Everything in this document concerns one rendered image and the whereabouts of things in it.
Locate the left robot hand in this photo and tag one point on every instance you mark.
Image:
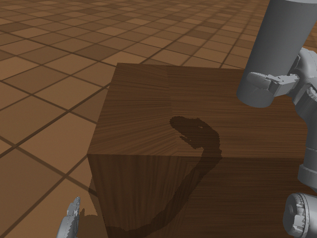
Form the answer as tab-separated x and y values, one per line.
69	225

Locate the right robot hand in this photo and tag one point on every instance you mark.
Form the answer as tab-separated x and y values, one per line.
304	67

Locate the right robot arm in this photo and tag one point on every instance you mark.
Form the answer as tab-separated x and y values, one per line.
300	216

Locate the bottle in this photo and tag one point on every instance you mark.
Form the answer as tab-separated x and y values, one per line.
284	29

